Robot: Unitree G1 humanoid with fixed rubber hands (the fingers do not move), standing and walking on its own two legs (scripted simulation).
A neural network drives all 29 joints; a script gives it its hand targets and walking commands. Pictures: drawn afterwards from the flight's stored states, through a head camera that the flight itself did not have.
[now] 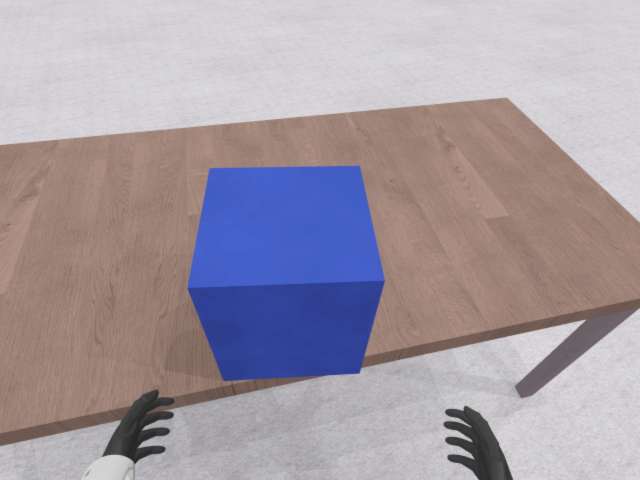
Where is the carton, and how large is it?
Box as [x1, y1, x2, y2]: [187, 166, 384, 380]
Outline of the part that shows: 359,166 249,167 209,169 187,287 223,380 359,373 384,281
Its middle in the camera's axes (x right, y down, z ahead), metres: -0.05 +0.05 +0.57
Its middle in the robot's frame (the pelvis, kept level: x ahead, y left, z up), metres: +0.39 +0.05 +0.01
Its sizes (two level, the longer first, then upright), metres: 0.210 0.200 0.250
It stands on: a table, 0.66 m high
